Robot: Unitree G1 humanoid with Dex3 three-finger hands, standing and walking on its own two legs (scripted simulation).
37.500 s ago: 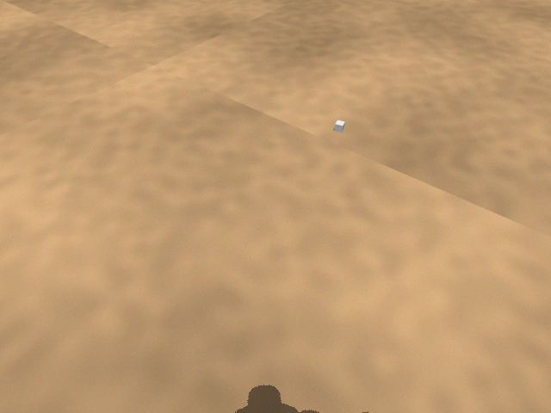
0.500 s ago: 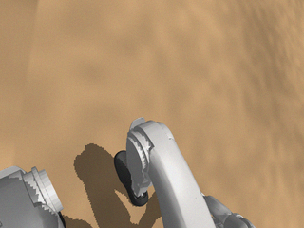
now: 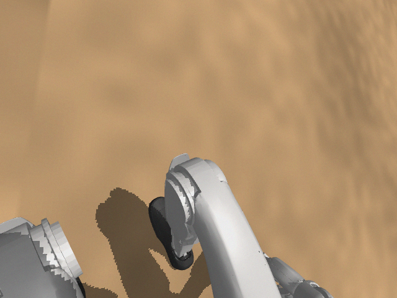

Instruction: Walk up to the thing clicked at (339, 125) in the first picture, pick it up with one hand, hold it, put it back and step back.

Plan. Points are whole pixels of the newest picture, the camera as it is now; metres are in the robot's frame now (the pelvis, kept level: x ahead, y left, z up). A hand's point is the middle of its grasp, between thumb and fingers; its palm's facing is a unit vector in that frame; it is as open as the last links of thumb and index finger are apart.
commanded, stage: close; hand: left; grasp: from above
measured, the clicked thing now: out of the picture +0.47 +0.31 -0.28
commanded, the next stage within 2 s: none
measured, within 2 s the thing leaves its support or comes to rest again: neither
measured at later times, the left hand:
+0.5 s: hand out of the picture +0.45 +0.28 -0.26, palm faces -0.47 -0.06 -0.88, open 9.4 cm
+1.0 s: hand out of the picture +0.45 +0.28 -0.26, palm faces -0.48 -0.05 -0.88, open 9.7 cm
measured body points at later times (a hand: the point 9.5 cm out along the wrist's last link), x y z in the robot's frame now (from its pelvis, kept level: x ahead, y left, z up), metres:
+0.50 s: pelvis +0.00 +0.00 +0.00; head +0.27 +0.14 +0.33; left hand +0.47 +0.28 -0.21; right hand +0.07 -0.25 -0.05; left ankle +0.06 +0.12 -0.27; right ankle +0.13 -0.14 -0.27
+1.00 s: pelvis +0.00 +0.00 +0.00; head +0.27 +0.14 +0.33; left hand +0.47 +0.28 -0.21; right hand +0.06 -0.26 -0.05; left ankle +0.06 +0.12 -0.27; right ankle +0.13 -0.14 -0.27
